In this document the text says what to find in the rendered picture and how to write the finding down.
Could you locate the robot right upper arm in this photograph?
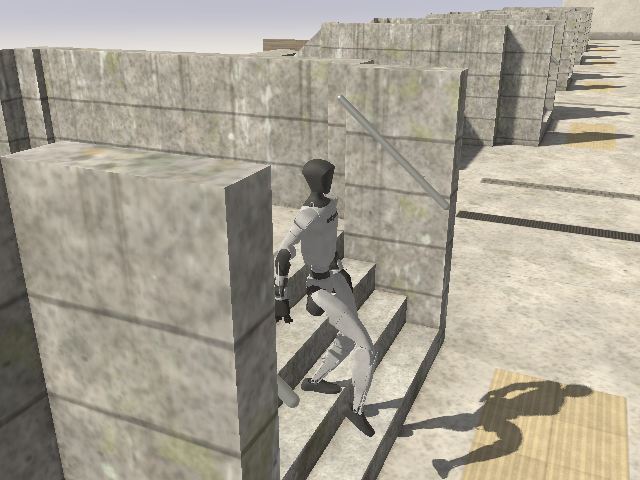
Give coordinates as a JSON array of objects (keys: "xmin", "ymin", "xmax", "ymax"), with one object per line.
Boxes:
[{"xmin": 278, "ymin": 208, "xmax": 319, "ymax": 261}]

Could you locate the robot left hand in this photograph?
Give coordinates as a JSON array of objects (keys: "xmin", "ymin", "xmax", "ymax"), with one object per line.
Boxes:
[{"xmin": 334, "ymin": 269, "xmax": 353, "ymax": 293}]

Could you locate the robot right forearm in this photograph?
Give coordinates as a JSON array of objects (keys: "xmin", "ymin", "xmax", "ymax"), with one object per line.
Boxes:
[{"xmin": 274, "ymin": 249, "xmax": 291, "ymax": 301}]

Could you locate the robot left foot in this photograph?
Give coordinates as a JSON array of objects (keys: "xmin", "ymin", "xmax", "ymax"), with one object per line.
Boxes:
[{"xmin": 301, "ymin": 378, "xmax": 340, "ymax": 394}]

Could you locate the robot right hand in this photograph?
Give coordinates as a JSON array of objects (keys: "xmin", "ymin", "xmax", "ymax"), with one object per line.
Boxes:
[{"xmin": 275, "ymin": 299, "xmax": 293, "ymax": 324}]

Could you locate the robot left upper arm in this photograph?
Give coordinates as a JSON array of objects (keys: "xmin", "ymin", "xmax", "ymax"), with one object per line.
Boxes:
[{"xmin": 323, "ymin": 194, "xmax": 338, "ymax": 206}]

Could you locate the humanoid robot head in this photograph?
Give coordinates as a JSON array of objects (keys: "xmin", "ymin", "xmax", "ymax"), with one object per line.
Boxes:
[{"xmin": 302, "ymin": 159, "xmax": 335, "ymax": 208}]

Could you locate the robot left forearm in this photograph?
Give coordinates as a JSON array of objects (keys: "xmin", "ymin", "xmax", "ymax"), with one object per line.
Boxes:
[{"xmin": 330, "ymin": 251, "xmax": 344, "ymax": 272}]

